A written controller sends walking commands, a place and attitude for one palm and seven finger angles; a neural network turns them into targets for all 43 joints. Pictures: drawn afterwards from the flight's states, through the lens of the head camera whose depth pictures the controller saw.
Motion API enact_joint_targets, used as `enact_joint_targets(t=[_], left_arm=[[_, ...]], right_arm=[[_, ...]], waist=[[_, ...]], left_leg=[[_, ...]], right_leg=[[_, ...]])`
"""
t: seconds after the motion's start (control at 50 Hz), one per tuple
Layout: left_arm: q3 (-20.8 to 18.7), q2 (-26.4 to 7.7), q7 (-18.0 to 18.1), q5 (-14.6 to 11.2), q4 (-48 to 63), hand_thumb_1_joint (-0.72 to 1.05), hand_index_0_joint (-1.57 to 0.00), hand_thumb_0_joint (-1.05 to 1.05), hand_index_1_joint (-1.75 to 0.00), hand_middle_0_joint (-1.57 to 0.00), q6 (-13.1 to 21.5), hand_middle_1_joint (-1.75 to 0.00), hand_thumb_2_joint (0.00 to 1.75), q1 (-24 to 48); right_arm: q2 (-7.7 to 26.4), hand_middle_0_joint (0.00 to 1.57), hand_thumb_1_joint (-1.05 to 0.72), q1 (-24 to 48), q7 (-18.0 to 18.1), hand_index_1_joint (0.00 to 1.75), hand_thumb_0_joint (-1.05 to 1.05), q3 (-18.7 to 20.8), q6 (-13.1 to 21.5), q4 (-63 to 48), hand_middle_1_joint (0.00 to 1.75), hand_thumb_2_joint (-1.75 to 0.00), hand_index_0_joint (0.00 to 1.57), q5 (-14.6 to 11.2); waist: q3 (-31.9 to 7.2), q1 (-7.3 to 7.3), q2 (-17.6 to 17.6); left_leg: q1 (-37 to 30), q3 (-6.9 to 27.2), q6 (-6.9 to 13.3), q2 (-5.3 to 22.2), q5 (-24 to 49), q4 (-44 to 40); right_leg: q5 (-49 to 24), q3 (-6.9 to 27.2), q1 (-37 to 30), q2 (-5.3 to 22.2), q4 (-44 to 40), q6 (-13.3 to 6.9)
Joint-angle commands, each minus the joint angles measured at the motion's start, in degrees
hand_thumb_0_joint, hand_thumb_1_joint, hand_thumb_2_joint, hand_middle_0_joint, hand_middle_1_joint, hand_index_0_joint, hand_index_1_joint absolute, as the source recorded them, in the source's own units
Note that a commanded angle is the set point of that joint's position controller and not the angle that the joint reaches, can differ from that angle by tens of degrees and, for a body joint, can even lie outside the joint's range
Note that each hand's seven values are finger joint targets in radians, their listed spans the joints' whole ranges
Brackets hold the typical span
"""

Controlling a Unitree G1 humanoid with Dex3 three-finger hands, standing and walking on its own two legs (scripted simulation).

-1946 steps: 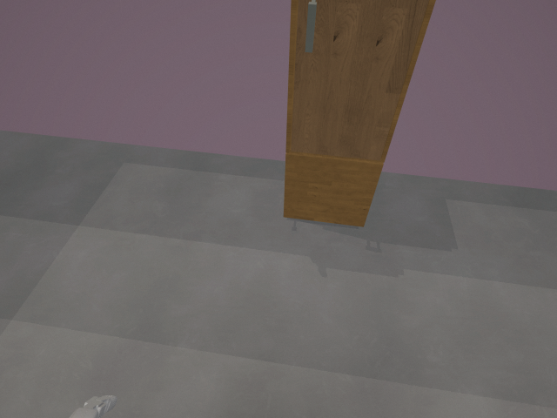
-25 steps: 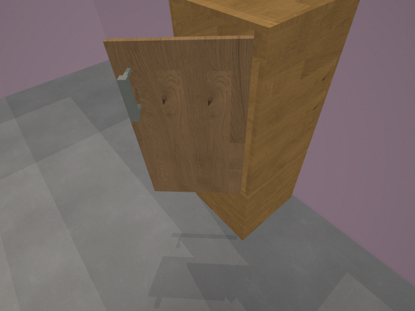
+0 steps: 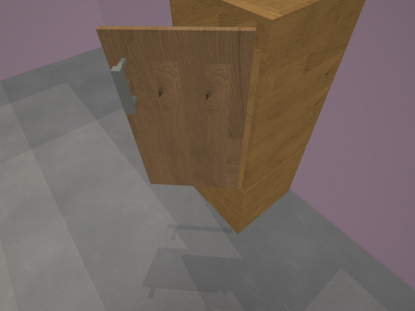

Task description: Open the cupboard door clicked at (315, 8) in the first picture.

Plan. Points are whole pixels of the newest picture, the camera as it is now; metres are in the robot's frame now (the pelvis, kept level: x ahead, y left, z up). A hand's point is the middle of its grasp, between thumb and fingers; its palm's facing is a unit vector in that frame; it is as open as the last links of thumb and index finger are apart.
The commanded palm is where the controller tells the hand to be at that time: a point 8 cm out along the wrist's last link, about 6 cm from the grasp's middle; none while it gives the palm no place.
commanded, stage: raise the hand with hooked fingers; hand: left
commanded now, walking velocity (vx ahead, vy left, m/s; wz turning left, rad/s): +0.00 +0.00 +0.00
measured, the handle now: (126, 86) +0.58 +0.24 +0.12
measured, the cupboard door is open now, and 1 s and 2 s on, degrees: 46 46 46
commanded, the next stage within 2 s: none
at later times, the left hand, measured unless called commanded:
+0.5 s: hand (83, 299) +0.14 +0.23 +0.00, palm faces +0.17 -0.98 -0.05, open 9.5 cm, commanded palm +0.14 +0.27 +0.01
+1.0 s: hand (63, 240) +0.22 +0.27 +0.06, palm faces +0.02 -0.99 -0.10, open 12.5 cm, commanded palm +0.18 +0.32 +0.08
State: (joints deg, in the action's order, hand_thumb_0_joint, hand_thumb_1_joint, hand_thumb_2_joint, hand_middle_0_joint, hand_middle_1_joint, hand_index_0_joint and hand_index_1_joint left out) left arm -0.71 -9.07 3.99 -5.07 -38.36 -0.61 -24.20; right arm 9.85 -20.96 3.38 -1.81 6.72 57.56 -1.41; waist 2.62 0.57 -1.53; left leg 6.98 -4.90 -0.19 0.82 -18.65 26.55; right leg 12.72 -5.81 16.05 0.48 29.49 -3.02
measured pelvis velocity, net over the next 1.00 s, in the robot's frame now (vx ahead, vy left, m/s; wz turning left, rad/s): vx -0.02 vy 0.04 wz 0.04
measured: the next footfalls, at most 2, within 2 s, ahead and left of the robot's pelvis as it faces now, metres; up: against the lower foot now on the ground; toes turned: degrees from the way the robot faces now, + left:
none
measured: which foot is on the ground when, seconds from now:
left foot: down 0.00-1.00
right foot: down 0.00-1.00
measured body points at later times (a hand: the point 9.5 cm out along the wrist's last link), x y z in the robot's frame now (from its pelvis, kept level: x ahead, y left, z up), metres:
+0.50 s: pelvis -0.03 +0.01 -0.05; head +0.02 +0.03 +0.40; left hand +0.13 +0.28 +0.00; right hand +0.23 -0.20 -0.08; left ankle -0.05 +0.12 -0.74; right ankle +0.04 -0.08 -0.74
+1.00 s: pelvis -0.02 +0.04 -0.03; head +0.00 +0.04 +0.42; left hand +0.21 +0.32 +0.07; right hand +0.15 -0.21 -0.09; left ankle -0.05 +0.12 -0.74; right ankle +0.04 -0.08 -0.74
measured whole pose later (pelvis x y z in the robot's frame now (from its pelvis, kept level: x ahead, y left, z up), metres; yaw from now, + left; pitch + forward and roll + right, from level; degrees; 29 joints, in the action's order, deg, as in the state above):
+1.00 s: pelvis -0.02 +0.04 -0.03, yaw +2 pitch +4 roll -2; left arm -15.6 -18.5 -19.7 -16.2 -1.2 11.8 -12.4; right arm 17.3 -16.6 4.1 -2.1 17.0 34.7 -2.9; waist -2.1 0.7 -1.4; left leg 23.4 -2.1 2.8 -0.4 -26.0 45.4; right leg 16.5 -7.6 28.3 2.8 41.1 -0.4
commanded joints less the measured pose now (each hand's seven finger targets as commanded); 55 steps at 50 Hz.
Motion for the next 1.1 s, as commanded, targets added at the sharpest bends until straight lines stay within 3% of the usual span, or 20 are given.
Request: enact_joint_targets(t=[0.0,0.06,0.08,0.12,0.14,0.16,0.2,0.24,0.3,0.36,0.42,0.5,0.56,0.64,0.66,0.7,0.78,0.86,0.96,1.08], left_arm=[[1.3,-1.1,2.4,-6.0,39.5,0.78,-0.21,0.00,-0.37,-0.21,6.8,-0.37,0.85,10.3],[-6.5,-7.2,-1.2,-5.0,36.7,0.71,-0.21,0.00,-0.42,-0.21,14.2,-0.42,0.82,6.5],[-7.3,-5.2,-3.8,-5.8,32.5,0.69,-0.22,0.00,-0.43,-0.22,16.8,-0.43,0.81,1.4],[-8.8,-2.7,-10.2,-8.3,25.6,0.64,-0.22,0.00,-0.47,-0.22,23.8,-0.47,0.79,-10.2],[-9.3,-1.9,-14.0,-9.6,26.9,0.62,-0.22,0.00,-0.48,-0.22,27.7,-0.48,0.78,-13.5],[-12.2,-4.2,-18.3,-10.4,25.7,0.60,-0.22,0.00,-0.50,-0.22,30.4,-0.50,0.77,-16.9],[-13.4,-7.8,-24.8,-10.1,30.0,0.55,-0.22,0.00,-0.53,-0.22,34.0,-0.53,0.75,-14.6],[-14.4,-9.7,-26.2,-10.1,36.5,0.50,-0.23,0.00,-0.55,-0.23,31.6,-0.55,0.73,-12.2],[-16.0,-10.7,-24.5,-12.8,47.5,0.43,-0.23,0.00,-0.60,-0.23,29.4,-0.60,0.70,-2.2],[-15.0,-12.0,-19.8,-12.4,59.9,0.36,-0.24,0.00,-0.64,-0.24,33.2,-0.64,0.67,13.3],[-10.6,-9.8,-19.0,-10.2,61.0,0.29,-0.24,0.00,-0.69,-0.24,36.6,-0.69,0.64,12.0],[-8.5,-12.4,-24.9,-10.0,53.0,0.20,-0.25,0.00,-0.75,-0.25,32.3,-0.75,0.60,16.1],[-14.0,-15.7,-28.0,-11.0,42.1,0.13,-0.25,0.00,-0.80,-0.25,22.3,-0.80,0.57,9.8],[-20.2,-16.4,-26.8,-15.3,47.0,0.04,-0.26,0.00,-0.86,-0.26,13.3,-0.86,0.53,5.7],[-22.9,-17.6,-25.7,-16.7,48.8,0.01,-0.26,0.00,-0.87,-0.26,12.8,-0.87,0.52,5.8],[-23.9,-17.0,-23.0,-17.1,52.0,-0.03,-0.27,0.00,-0.90,-0.27,13.9,-0.90,0.50,5.7],[-20.8,-16.1,-19.9,-14.4,54.0,-0.13,-0.27,0.00,-0.96,-0.27,17.7,-0.96,0.46,11.8],[-16.5,-15.8,-21.9,-12.2,51.3,-0.22,-0.28,0.00,-1.02,-0.28,17.7,-1.02,0.42,19.5],[-22.7,-24.0,-24.8,-12.7,49.8,-0.34,-0.29,0.00,-1.10,-0.29,15.2,-1.10,0.37,25.4],[-27.0,-25.1,-26.2,-16.0,45.0,-0.48,-0.30,0.00,-1.18,-0.30,12.1,-1.18,0.31,29.1]], right_arm=[[9.7,0.20,-0.90,10.2,2.3,0.30,0.00,2.7,12.3,-16.5,0.30,-0.90,0.20,-2.5],[11.6,0.20,-0.90,9.7,1.9,0.30,0.00,4.5,14.8,-21.4,0.30,-0.90,0.20,-0.4],[10.9,0.20,-0.90,9.5,1.2,0.30,0.00,5.0,14.7,-22.8,0.30,-0.90,0.20,-0.2],[10.8,0.20,-0.90,11.6,-0.4,0.30,0.00,6.1,14.6,-26.1,0.30,-0.90,0.20,0.3],[11.0,0.20,-0.90,12.5,-1.5,0.30,0.00,6.5,14.2,-27.9,0.30,-0.90,0.20,0.3],[11.8,0.20,-0.90,12.7,-3.0,0.30,0.00,7.2,13.5,-29.9,0.30,-0.90,0.20,0.0],[12.7,0.20,-0.90,15.4,-4.2,0.30,0.00,7.4,12.7,-33.5,0.30,-0.90,0.20,0.0],[12.1,0.20,-0.90,16.7,-4.0,0.30,0.00,7.1,11.0,-36.7,0.30,-0.90,0.20,-0.5],[11.4,0.20,-0.90,15.2,-2.5,0.30,0.00,6.8,9.3,-40.0,0.30,-0.90,0.20,-0.8],[10.9,0.20,-0.90,10.9,-1.6,0.30,0.00,5.4,9.7,-38.4,0.30,-0.90,0.20,0.4],[10.6,0.20,-0.90,8.1,-1.1,0.30,0.00,4.8,10.8,-35.3,0.30,-0.90,0.20,0.5],[12.6,0.20,-0.90,8.8,-0.1,0.30,0.00,3.5,12.0,-33.3,0.30,-0.90,0.20,-0.6],[13.2,0.20,-0.90,10.6,0.6,0.30,0.00,3.2,11.7,-33.7,0.30,-0.90,0.20,-1.7],[11.6,0.20,-0.90,13.9,0.7,0.30,0.00,2.4,10.9,-36.3,0.30,-0.90,0.20,-1.7],[11.0,0.20,-0.90,14.6,0.5,0.30,0.00,1.9,11.0,-36.7,0.30,-0.90,0.20,-1.3],[10.4,0.20,-0.90,12.9,0.0,0.30,0.00,1.8,11.3,-36.2,0.30,-0.90,0.20,-1.0],[11.6,0.20,-0.90,10.3,-0.6,0.30,0.00,2.1,12.8,-34.8,0.30,-0.90,0.20,-0.6],[13.1,0.20,-0.90,8.5,0.2,0.30,0.00,2.3,13.9,-33.0,0.30,-0.90,0.20,-1.1],[14.1,0.20,-0.90,8.8,1.9,0.30,0.00,2.2,14.4,-31.9,0.30,-0.90,0.20,-1.5],[13.1,0.20,-0.90,10.2,2.3,0.30,0.00,1.1,13.6,-31.5,0.30,-0.90,0.20,-1.6]], waist=[[-2.8,-1.69,-4.5],[-2.3,-2.35,10.3],[-2.3,-0.70,17.9],[-2.1,1.87,23.2],[-4.3,2.77,21.1],[-6.8,4.29,13.1],[-11.2,3.60,2.6],[-14.4,4.13,1.9],[-16.4,1.97,2.2],[-16.1,-1.81,-3.3],[-18.9,-3.44,-6.4],[-15.4,-5.34,-4.1],[-15.0,-1.83,0.4],[-20.2,2.66,2.4],[-20.1,4.08,1.3],[-18.7,3.88,0.7],[-13.5,1.32,-0.8],[-11.6,-1.45,-3.6],[-15.3,0.02,-3.9],[-13.0,1.76,-5.8]], left_leg=[[9.2,5.9,1.4,-0.3,5.3,-4.7],[15.1,5.4,2.1,-1.7,2.2,2.0],[18.6,5.1,1.8,-1.7,2.0,4.3],[27.4,4.6,0.9,-2.4,-0.1,9.8],[29.0,4.2,0.4,-3.0,0.5,11.9],[27.7,3.4,-0.1,-3.6,2.7,13.7],[28.2,2.1,-0.2,-4.2,5.5,17.4],[30.5,0.9,0.7,-4.4,5.7,18.3],[30.7,2.1,1.4,-3.9,2.6,19.0],[28.1,4.8,1.7,-2.4,3.3,21.0],[23.5,6.2,1.8,-1.2,6.0,21.0],[25.3,8.0,1.9,-0.6,1.1,19.8],[27.0,8.7,1.6,-0.7,1.4,16.3],[25.4,8.0,0.7,-0.9,8.3,12.5],[24.6,8.4,0.2,-1.0,10.7,11.8],[23.4,8.0,-0.7,-0.5,12.9,10.7],[21.9,8.0,-1.0,0.1,10.5,9.3],[18.9,8.7,-0.5,0.4,6.2,8.6],[15.0,9.4,0.1,0.2,8.2,6.8],[11.3,8.5,-1.1,0.1,17.6,4.3]], right_leg=[[1.5,5.6,-2.2,1.9,-4.6,1.5],[11.9,5.1,4.4,2.2,-4.8,2.4],[14.7,5.3,5.4,2.1,-3.4,2.8],[15.0,7.6,6.2,2.6,0.7,3.1],[9.9,7.7,5.2,2.7,3.5,2.9],[3.6,8.2,3.2,3.1,6.5,1.6],[-5.5,8.5,3.1,3.9,10.4,0.7],[-5.8,9.2,3.4,3.8,11.4,1.2],[3.5,10.4,5.6,2.9,10.0,1.9],[3.9,9.0,11.2,1.0,13.3,1.5],[0.2,5.1,14.2,0.0,15.7,1.0],[4.7,4.1,15.1,-0.2,14.1,1.4],[5.1,3.2,9.8,-0.3,12.2,1.2],[-1.4,1.1,1.7,0.6,11.9,1.8],[-3.1,0.7,0.2,0.2,12.3,1.2],[-4.5,-0.1,1.0,-0.1,12.2,1.2],[-0.8,0.2,5.2,-0.6,10.9,1.2],[2.5,0.6,7.3,-0.4,9.0,1.3],[0.1,1.3,1.7,-0.2,6.5,1.1],[-8.8,0.8,-3.0,-0.5,4.3,0.8]])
